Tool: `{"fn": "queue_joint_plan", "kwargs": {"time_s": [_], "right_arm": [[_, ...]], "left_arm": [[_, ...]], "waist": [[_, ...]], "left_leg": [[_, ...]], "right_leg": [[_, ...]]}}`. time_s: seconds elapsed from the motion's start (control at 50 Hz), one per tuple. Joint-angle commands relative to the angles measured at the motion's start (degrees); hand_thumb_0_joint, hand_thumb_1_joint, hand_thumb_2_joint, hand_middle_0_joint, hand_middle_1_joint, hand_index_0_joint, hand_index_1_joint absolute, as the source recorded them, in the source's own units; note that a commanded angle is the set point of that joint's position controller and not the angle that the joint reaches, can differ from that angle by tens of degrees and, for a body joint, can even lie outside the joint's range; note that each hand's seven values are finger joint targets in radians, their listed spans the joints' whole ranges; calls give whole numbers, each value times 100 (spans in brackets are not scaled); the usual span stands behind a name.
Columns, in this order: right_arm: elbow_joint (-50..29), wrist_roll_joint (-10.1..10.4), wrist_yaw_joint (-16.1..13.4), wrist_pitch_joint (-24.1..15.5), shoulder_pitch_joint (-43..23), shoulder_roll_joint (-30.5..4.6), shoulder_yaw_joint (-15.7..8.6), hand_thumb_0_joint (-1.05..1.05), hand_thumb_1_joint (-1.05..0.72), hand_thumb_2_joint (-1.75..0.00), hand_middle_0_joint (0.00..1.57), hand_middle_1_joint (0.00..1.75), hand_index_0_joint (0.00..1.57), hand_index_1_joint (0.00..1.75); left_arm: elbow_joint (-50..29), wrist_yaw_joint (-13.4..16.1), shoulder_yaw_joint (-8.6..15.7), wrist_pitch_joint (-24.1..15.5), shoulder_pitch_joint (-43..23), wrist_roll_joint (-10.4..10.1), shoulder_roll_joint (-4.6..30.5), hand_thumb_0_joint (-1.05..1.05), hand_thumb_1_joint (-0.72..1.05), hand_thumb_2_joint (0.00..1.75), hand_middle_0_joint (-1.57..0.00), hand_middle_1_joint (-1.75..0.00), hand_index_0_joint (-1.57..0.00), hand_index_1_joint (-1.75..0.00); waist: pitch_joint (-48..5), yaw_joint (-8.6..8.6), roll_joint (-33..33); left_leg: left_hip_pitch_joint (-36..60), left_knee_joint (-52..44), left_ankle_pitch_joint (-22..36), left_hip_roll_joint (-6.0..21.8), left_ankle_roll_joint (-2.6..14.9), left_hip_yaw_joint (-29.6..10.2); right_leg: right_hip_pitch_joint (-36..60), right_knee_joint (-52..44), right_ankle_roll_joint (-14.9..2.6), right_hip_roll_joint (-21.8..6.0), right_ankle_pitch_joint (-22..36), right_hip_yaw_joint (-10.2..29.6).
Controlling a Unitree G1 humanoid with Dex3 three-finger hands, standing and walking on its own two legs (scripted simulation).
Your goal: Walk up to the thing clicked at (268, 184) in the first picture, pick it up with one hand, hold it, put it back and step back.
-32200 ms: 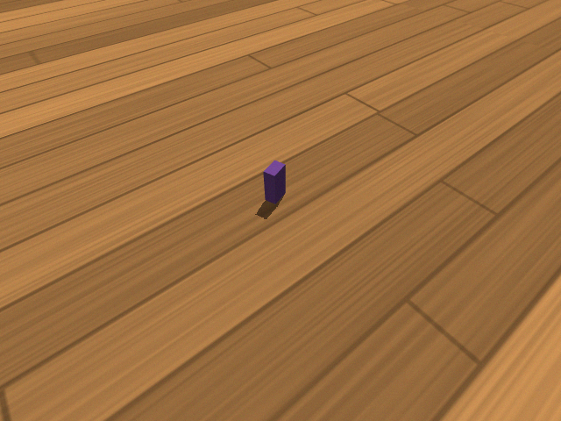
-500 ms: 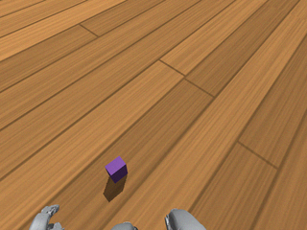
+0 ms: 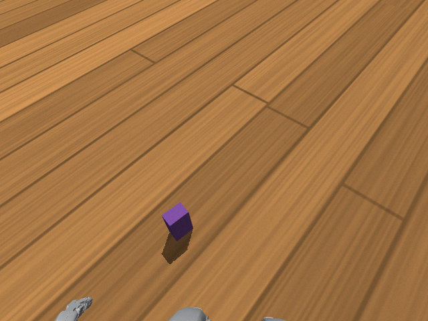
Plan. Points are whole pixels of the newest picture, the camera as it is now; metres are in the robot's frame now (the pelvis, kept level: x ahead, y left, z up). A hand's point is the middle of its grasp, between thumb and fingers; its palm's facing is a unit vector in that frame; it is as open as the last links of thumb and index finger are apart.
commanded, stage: step back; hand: left
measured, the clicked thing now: (178, 222) +0.57 +0.23 -0.67
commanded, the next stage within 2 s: none
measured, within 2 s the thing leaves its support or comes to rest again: neither
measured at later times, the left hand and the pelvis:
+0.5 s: hand out of the picture -0.08 +0.24 -0.16, palm faces -0.03 -0.91 -0.40, open 7.4 cm; pelvis -0.17 -0.03 -0.02, yaw -2 degrees
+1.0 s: hand out of the picture -0.22 +0.24 -0.15, palm faces +0.04 -0.92 -0.38, open 7.4 cm; pelvis -0.33 -0.04 +0.00, yaw +2 degrees
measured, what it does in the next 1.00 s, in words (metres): walks backwards: left foot, then right foot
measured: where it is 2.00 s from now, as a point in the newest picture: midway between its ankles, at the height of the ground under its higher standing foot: outside the picture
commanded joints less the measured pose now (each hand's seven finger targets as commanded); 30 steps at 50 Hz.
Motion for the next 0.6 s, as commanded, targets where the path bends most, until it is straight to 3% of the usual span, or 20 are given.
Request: {"fn": "queue_joint_plan", "kwargs": {"time_s": [0.0,0.04,0.06,0.08,0.1,0.12,0.16,0.18,0.2,0.26,0.32,0.36,0.42,0.44,0.46,0.48,0.5,0.52,0.54,0.58], "right_arm": [[-449,-91,-37,-191,143,-856,-290,0,-90,-90,20,30,20,30],[-295,-132,-10,-234,534,-808,-329,0,-90,-90,20,30,20,30],[-328,-184,-9,-259,469,-995,-396,0,-90,-90,20,30,20,30],[-423,-288,8,-271,348,-1487,-512,0,-90,-90,20,30,20,30],[-539,-234,59,-237,133,-2030,-614,0,-90,-90,20,30,20,30],[-507,-264,31,-265,127,-1888,-620,0,-90,-90,20,30,20,30],[-579,-236,-34,-282,-339,-1438,-436,0,-90,-90,20,30,20,30],[-606,-214,-57,-290,-363,-1318,-429,0,-90,-90,20,30,20,30],[-627,-200,-68,-292,-328,-1306,-433,0,-90,-90,20,30,20,30],[-678,-204,-65,-259,-137,-1203,-439,0,-90,-90,20,30,20,30],[-721,-217,-66,-229,-64,-1333,-497,0,-90,-90,20,30,20,30],[-780,-234,-47,-180,-258,-1397,-498,0,-90,-90,20,30,20,30],[-820,-159,6,-54,-396,-1430,-484,0,-90,-90,20,30,20,30],[-831,-124,23,-26,-386,-1228,-438,0,-90,-90,20,30,20,30],[-985,-55,18,-44,-475,-878,-354,0,-90,-90,20,30,20,30],[-964,-97,-83,-14,-703,-1008,-429,0,-90,-90,20,30,20,30],[-889,-81,-77,9,-602,-1216,-484,0,-90,-90,20,30,20,30],[-716,-32,-62,-11,-248,-1201,-457,0,-90,-90,20,30,20,30],[-596,-7,-53,-38,-46,-1097,-432,0,-90,-90,20,30,20,30],[-580,-38,-60,-98,40,-1050,-372,0,-90,-90,20,30,20,30]], "left_arm": [[-547,131,378,-67,41,-44,1430,0,90,90,-20,-30,-20,-30],[-631,87,358,-8,-148,-118,1492,0,90,90,-20,-30,-20,-30],[-677,64,289,12,-88,-124,1339,0,90,90,-20,-30,-20,-30],[-721,42,241,25,65,-134,1134,0,90,90,-20,-30,-20,-30],[-777,128,343,19,-517,-150,1320,0,90,90,-20,-30,-20,-30],[-698,171,395,41,-705,-61,1375,0,90,90,-20,-30,-20,-30],[-477,159,368,47,-209,-197,1227,0,90,90,-20,-30,-20,-30],[-384,136,391,39,-42,-196,1276,0,90,90,-20,-30,-20,-30],[-341,123,415,24,143,-177,1294,0,90,90,-20,-30,-20,-30],[-341,100,400,14,163,-126,1178,0,90,90,-20,-30,-20,-30],[-370,65,374,-9,83,-115,1173,0,90,90,-20,-30,-20,-30],[-246,46,382,-52,289,-120,1176,0,90,90,-20,-30,-20,-30],[163,16,403,-121,998,-56,1125,0,90,90,-20,-30,-20,-30],[159,18,451,-147,1028,33,1343,0,90,90,-20,-30,-20,-30],[-10,5,616,-161,866,58,1954,0,90,90,-20,-30,-20,-30],[-244,15,677,-142,281,76,2485,0,90,90,-20,-30,-20,-30],[-397,50,609,-185,-46,40,2246,0,90,90,-20,-30,-20,-30],[-483,90,500,-214,-478,-17,1890,0,90,90,-20,-30,-20,-30],[-466,109,455,-193,-706,17,1674,0,90,90,-20,-30,-20,-30],[-489,131,457,-180,-507,59,1565,0,90,90,-20,-30,-20,-30]], "waist": [[-1135,130,-1127],[-1254,-134,-888],[-1244,-75,-566],[-1259,-12,543],[-1023,-385,1481],[-799,-432,992],[-776,17,424],[-773,71,443],[-873,91,598],[-910,-113,653],[-1026,-251,867],[-1171,-145,1066],[-1461,111,1022],[-1284,123,499],[-1028,185,-1136],[-685,349,-1905],[-468,113,-1389],[-463,-154,-728],[-459,-289,-613],[-597,-100,-952]], "left_leg": [[-87,-1976,203,323,90,386],[755,-3473,1711,339,167,654],[1172,-3475,2233,690,303,107],[1635,-3616,2758,1878,798,-1495],[712,-3929,3555,2775,1669,-2429],[366,-3907,3523,2827,1829,-2515],[790,-3494,4151,2187,1476,-1305],[886,-3377,4132,2017,1354,-1010],[1120,-3248,4242,2021,1428,-942],[1516,-3171,4112,1957,1522,-815],[1557,-3149,3681,2093,1609,-833],[1327,-3009,3360,2038,1407,-784],[640,-2612,2734,1731,1015,-514],[-109,-2238,1816,1409,696,-443],[-1116,-1140,311,255,282,-59],[-700,384,-628,42,107,-123],[-488,1087,-406,169,99,-633],[-558,1305,16,1,113,-697],[-555,1263,198,-141,141,-505],[-504,1000,211,-83,67,-263]], "right_leg": [[1562,-320,-1039,-1236,2986,1217],[1204,72,-772,-1042,2542,982],[596,159,-494,-832,1762,922],[-562,880,-162,-199,247,564],[-664,2085,36,492,-2038,251],[-632,3026,24,543,-2136,949],[-1035,3695,-31,685,-1660,1229],[-1094,3819,-21,662,-1377,1163],[-1146,3818,48,642,-1320,1093],[-1139,3229,285,582,-1370,934],[-812,2137,325,364,-1461,654],[-229,902,225,117,-1220,399],[981,-921,14,270,42,-116],[1151,-1039,-114,-74,-63,579],[926,-1552,-660,-1290,-242,2466],[-635,-2020,-1605,-2360,-223,3495],[-1063,-1982,-1599,-2315,-33,3257],[-754,-1443,-1301,-1747,877,2222],[-609,-1141,-1036,-1340,1358,1490],[-171,-882,-984,-1161,1733,1173]]}}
